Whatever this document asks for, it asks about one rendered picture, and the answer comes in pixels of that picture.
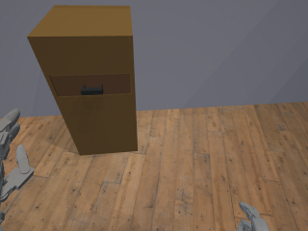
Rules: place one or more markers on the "cabinet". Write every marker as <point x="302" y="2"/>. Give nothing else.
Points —
<point x="91" y="39"/>

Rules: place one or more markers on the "robot right hand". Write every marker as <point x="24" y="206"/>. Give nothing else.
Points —
<point x="257" y="223"/>

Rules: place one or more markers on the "robot left hand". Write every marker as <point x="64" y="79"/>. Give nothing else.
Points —
<point x="23" y="172"/>

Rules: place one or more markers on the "handle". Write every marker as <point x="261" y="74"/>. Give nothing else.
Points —
<point x="92" y="91"/>

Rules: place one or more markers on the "drawer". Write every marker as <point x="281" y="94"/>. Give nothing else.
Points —
<point x="71" y="85"/>

